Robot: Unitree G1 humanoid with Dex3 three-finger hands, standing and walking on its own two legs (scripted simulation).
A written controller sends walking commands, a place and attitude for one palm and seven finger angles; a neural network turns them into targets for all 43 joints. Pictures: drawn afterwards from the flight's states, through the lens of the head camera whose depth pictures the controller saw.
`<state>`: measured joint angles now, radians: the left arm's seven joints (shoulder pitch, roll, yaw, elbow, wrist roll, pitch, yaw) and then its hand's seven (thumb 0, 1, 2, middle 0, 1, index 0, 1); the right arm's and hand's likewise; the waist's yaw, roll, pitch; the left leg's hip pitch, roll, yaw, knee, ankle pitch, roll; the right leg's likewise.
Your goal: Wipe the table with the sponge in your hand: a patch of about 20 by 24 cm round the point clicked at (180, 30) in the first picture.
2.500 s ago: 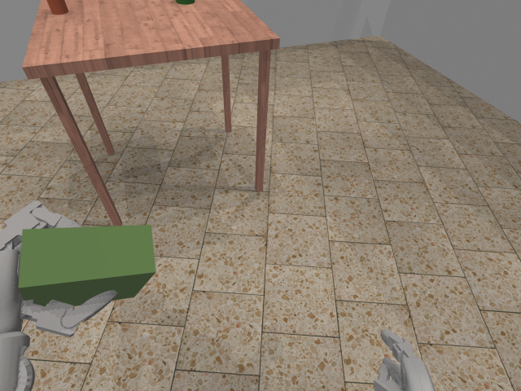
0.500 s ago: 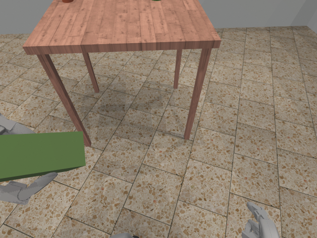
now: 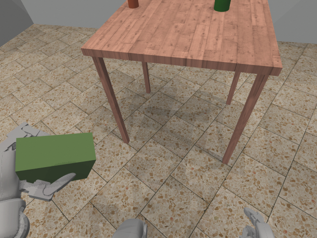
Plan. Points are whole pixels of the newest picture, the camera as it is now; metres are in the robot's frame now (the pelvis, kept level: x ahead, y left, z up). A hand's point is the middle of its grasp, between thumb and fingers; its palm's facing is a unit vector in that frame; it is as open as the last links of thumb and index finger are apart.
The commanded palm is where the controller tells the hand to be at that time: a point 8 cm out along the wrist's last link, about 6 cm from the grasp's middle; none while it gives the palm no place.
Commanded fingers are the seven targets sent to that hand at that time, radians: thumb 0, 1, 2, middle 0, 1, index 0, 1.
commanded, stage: walk to a spot facing it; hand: left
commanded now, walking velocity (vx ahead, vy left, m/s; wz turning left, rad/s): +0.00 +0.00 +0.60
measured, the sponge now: (68, 160) +0.23 +0.20 +0.14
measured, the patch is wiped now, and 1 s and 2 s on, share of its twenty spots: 0.00 0.00 0.00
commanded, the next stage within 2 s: none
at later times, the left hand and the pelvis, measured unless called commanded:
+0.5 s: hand (14, 180) +0.17 +0.25 +0.19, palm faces +0.55 -0.70 -0.46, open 9.8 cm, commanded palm +0.12 +0.28 +0.18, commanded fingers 0.00 0.10 1.30 -1.20 -1.60 -1.20 -1.60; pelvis +0.04 -0.03 +0.00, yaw +15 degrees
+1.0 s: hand out of the picture +0.05 +0.21 +0.19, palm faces +0.78 -0.46 -0.42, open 9.9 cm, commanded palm -0.02 +0.22 +0.18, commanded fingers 0.00 0.10 1.30 -1.20 -1.60 -1.20 -1.60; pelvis -0.01 -0.10 +0.00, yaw +33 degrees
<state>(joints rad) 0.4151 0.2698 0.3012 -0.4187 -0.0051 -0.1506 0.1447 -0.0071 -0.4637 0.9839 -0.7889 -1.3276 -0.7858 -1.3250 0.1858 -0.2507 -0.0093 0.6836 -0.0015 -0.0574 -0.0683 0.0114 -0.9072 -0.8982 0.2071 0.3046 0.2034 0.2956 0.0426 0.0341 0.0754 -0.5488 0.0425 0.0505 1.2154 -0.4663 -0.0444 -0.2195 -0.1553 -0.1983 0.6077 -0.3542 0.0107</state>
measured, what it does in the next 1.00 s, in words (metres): steps to the right, turning left: left foot, then right foot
